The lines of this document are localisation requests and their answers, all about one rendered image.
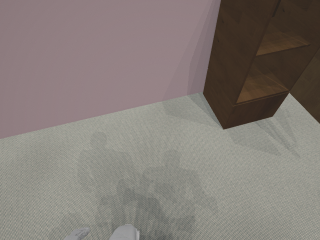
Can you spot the cupboard door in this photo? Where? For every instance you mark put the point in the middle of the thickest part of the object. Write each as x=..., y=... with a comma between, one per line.
x=306, y=90

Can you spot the robot left hand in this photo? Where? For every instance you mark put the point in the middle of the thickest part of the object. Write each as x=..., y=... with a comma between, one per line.
x=78, y=234

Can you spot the robot left thigh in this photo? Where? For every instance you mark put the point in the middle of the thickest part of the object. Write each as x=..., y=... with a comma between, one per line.
x=126, y=232

